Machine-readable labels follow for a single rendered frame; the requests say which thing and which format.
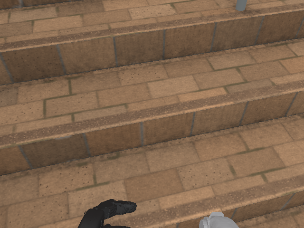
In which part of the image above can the right robot shin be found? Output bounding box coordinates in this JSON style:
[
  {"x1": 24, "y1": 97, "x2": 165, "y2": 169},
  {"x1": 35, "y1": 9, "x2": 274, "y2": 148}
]
[{"x1": 209, "y1": 212, "x2": 224, "y2": 219}]

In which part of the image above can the left robot hand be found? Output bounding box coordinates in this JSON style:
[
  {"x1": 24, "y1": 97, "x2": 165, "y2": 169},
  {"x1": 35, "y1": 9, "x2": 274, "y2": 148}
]
[{"x1": 78, "y1": 199, "x2": 137, "y2": 228}]

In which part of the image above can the right robot thigh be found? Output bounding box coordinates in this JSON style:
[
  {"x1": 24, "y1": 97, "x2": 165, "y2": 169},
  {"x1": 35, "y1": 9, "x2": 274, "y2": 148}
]
[{"x1": 199, "y1": 216, "x2": 239, "y2": 228}]

